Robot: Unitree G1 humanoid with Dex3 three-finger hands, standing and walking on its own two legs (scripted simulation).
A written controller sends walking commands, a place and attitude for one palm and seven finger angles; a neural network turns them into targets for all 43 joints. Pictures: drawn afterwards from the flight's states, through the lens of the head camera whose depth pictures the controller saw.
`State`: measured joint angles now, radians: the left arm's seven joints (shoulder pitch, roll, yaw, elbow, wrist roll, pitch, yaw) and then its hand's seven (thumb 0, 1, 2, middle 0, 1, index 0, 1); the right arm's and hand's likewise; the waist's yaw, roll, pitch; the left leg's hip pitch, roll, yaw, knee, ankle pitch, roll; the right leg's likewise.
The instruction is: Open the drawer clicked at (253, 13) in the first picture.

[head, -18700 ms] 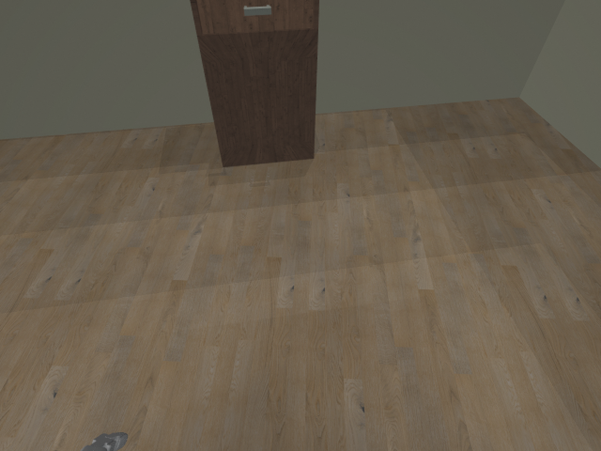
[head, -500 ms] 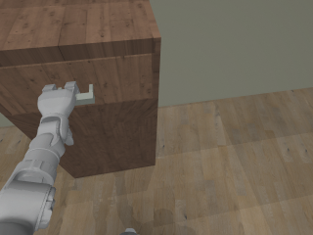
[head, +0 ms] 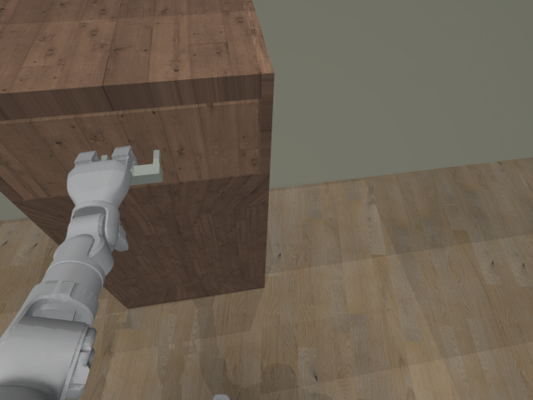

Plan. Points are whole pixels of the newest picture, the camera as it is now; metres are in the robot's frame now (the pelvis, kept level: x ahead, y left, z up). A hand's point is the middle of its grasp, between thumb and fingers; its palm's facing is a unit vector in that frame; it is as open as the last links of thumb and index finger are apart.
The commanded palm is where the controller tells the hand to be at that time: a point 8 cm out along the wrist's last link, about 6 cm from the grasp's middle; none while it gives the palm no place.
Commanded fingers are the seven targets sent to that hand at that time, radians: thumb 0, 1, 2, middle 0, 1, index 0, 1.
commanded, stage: close the thumb around the handle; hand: left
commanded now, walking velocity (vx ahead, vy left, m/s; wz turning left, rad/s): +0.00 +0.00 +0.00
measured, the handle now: (130, 166) +0.49 +0.24 +0.04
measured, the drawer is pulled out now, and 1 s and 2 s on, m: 0.00 0.03 0.15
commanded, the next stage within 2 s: pull the drawer open in 0.56 s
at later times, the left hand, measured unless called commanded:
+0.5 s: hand (113, 200) +0.43 +0.26 +0.02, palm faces -0.04 -0.02 -1.00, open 5.7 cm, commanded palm +0.41 +0.25 +0.08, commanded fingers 0.00 0.90 0.90 -0.40 -1.35 -0.40 -1.35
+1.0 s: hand (112, 214) +0.41 +0.25 +0.02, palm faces -0.01 -0.05 -1.00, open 5.7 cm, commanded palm +0.37 +0.24 +0.08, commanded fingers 0.00 0.90 0.90 -0.40 -1.35 -0.40 -1.35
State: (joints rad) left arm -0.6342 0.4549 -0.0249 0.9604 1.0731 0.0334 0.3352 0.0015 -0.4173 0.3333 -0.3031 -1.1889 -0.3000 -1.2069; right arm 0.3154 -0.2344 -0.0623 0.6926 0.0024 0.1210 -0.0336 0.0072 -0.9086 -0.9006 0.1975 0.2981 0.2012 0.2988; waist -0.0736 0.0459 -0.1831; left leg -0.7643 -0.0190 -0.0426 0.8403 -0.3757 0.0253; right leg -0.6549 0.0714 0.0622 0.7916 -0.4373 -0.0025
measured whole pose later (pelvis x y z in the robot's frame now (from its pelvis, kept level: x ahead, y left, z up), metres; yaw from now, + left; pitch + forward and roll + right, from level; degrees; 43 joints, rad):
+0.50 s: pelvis +0.00 +0.00 +0.00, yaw +0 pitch +18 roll -2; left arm -0.63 0.47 -0.01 0.96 1.07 0.01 0.34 0.00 0.72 0.82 -0.40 -1.33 -0.38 -1.33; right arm 0.32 -0.24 -0.06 0.69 0.01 0.13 -0.04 0.01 -0.91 -0.90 0.20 0.30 0.20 0.30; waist -0.07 0.05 -0.18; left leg -0.77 -0.02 -0.04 0.84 -0.38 0.02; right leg -0.66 0.07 0.06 0.80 -0.44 -0.01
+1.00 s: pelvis +0.01 +0.01 +0.00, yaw -1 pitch +16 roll -2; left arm -0.44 0.42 -0.03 0.76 1.04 0.07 0.34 0.01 0.73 0.82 -0.36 -1.35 -0.35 -1.35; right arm 0.32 -0.23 -0.07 0.68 0.01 0.14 -0.02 0.01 -0.91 -0.90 0.20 0.30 0.20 0.30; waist -0.06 0.06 -0.19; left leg -0.71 -0.02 -0.02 0.81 -0.38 0.04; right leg -0.60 0.07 0.09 0.76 -0.43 0.01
